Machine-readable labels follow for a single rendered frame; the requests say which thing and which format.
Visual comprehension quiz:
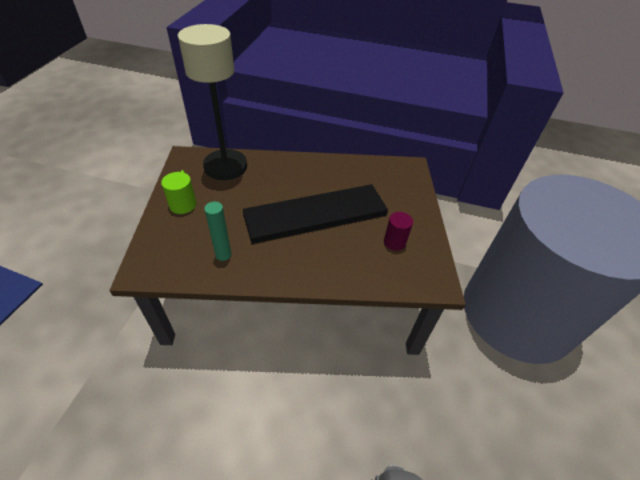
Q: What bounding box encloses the desk lamp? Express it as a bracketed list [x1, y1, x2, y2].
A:
[178, 24, 247, 180]

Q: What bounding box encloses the sofa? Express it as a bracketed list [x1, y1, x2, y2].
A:
[166, 0, 564, 210]

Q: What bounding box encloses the coffee table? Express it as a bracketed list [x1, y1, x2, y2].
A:
[109, 146, 466, 355]

